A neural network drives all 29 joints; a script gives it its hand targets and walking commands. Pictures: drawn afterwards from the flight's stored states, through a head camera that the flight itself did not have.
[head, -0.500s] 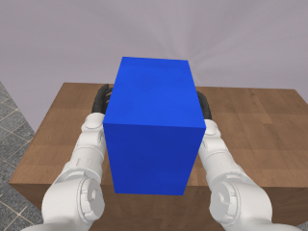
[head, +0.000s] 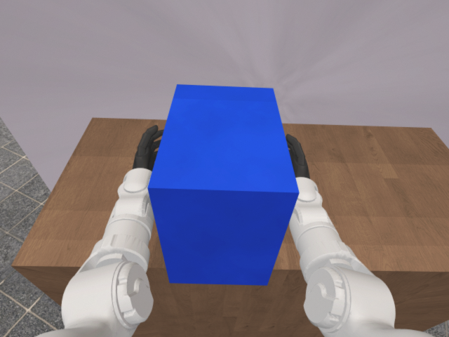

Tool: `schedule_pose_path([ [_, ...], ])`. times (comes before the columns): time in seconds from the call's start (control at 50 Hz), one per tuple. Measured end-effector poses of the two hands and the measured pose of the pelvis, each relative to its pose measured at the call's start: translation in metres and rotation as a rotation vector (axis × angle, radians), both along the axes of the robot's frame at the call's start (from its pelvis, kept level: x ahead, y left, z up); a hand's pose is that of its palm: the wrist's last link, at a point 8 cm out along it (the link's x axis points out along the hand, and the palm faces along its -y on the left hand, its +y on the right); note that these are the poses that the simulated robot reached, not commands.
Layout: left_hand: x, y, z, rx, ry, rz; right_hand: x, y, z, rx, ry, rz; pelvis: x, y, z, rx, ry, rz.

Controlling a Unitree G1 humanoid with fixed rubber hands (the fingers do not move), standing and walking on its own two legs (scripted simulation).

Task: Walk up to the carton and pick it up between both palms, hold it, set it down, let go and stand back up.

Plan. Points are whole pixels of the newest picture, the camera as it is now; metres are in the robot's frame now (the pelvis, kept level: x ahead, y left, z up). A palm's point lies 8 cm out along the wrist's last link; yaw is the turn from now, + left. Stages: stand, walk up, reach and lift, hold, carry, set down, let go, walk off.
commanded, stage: set down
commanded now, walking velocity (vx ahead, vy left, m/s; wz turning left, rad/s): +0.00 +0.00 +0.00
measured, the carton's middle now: (221, 184) +0.40 +0.00 +0.06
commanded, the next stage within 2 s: none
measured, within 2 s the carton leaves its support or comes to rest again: neither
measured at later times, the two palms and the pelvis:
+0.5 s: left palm (144, 169) +0.41 +0.15 +0.10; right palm (297, 178) +0.39 -0.14 +0.09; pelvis +0.00 +0.00 +0.00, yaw +0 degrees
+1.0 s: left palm (143, 181) +0.41 +0.16 +0.06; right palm (296, 193) +0.39 -0.14 +0.05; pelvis -0.01 +0.01 -0.01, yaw +0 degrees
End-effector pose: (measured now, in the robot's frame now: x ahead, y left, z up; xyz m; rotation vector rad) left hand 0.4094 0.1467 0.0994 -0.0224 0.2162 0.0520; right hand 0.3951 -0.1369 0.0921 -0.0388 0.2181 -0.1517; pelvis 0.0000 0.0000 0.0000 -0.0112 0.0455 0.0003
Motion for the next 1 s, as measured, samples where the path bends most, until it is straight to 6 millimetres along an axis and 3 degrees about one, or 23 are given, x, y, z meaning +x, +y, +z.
schedule_pose_path([
  [0.62,-0.002,0.002,-0.004,-0.012,0.001,-0.005,-0.003,-0.001,-0.003,0.009,-0.016,0.007,-0.001,0.000,0.000,0.000,-0.002,0.000],
  [0.8,-0.003,0.000,-0.022,0.076,0.072,0.008,-0.003,-0.001,-0.013,0.107,0.006,-0.017,-0.003,0.000,-0.002,-0.003,-0.002,-0.001],
  [1.0,0.002,0.010,-0.040,0.047,0.093,0.015,-0.008,-0.007,-0.041,0.102,0.087,-0.041,-0.010,0.007,-0.008,-0.021,0.044,-0.006],
])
